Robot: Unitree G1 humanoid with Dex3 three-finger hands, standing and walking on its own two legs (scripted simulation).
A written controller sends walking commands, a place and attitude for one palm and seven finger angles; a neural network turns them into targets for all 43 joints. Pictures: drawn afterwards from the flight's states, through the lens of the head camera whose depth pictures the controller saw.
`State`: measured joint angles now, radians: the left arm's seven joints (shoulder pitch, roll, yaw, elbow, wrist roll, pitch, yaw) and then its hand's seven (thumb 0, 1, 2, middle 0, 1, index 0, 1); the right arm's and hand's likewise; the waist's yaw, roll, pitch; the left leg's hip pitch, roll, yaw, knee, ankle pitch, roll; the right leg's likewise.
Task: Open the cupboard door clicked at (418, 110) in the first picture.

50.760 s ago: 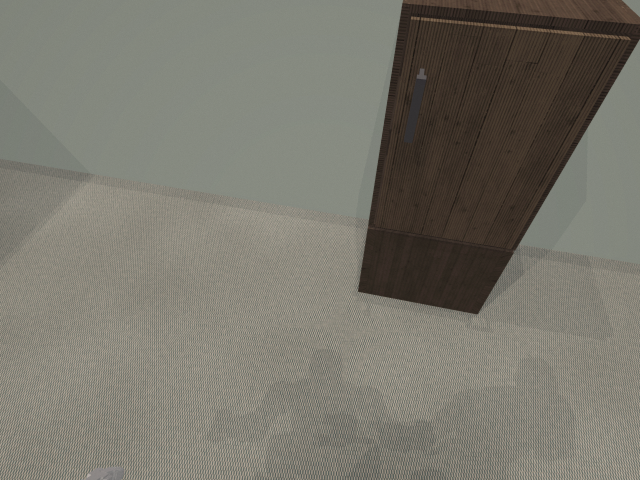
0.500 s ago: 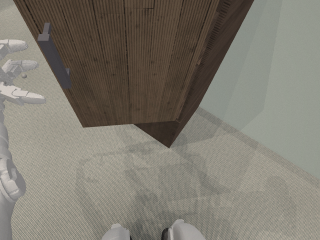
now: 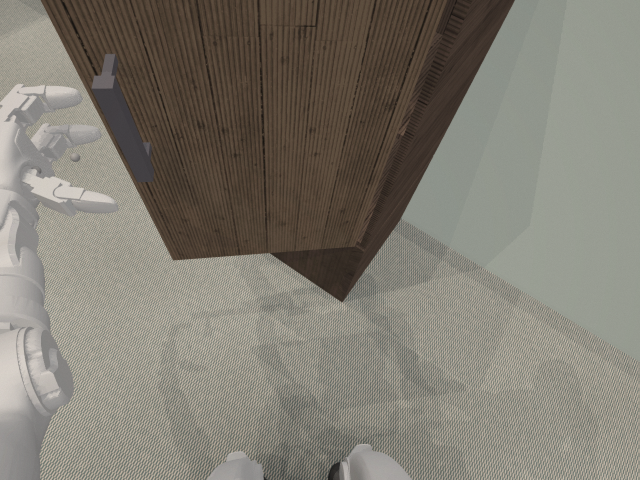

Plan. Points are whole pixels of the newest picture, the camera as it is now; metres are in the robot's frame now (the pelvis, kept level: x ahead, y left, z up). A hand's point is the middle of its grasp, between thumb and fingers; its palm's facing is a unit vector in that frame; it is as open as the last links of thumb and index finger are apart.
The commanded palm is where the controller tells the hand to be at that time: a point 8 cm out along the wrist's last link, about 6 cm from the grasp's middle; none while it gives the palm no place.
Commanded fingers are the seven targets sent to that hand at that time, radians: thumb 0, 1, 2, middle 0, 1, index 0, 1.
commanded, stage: slide the fingers in behind the handle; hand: left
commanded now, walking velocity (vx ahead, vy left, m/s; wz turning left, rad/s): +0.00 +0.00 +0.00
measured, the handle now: (129, 123) +0.53 +0.21 +0.09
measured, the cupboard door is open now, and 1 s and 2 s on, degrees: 42 43 43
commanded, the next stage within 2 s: close the thumb around the handle in 1.38 s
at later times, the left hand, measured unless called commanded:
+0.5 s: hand (119, 157) +0.48 +0.21 +0.09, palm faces +0.06 -1.00 +0.01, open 14.0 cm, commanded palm +0.46 +0.26 +0.09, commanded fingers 0.00 -0.50 0.30 -0.30 -1.20 -0.30 -1.20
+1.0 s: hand (146, 155) +0.48 +0.18 +0.09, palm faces +0.07 -1.00 +0.00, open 14.0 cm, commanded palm +0.45 +0.23 +0.09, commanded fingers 0.00 -0.50 0.30 -0.30 -1.20 -0.30 -1.20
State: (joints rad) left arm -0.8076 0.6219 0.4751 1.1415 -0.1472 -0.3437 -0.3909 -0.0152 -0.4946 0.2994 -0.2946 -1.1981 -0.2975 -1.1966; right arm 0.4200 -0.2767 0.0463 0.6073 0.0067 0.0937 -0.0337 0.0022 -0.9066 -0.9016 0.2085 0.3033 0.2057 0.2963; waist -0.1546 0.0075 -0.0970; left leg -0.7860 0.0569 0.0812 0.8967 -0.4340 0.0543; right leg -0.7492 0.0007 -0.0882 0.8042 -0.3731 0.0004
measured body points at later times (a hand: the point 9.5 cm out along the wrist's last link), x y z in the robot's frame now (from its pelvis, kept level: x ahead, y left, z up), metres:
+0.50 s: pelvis -0.01 -0.01 +0.00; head +0.10 +0.01 +0.44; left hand +0.47 +0.27 +0.09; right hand +0.01 -0.28 -0.11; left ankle -0.01 +0.08 -0.69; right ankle +0.00 -0.13 -0.69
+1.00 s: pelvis +0.00 -0.02 +0.00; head +0.09 -0.01 +0.44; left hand +0.47 +0.23 +0.09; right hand +0.01 -0.29 -0.11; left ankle -0.01 +0.08 -0.69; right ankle +0.00 -0.13 -0.69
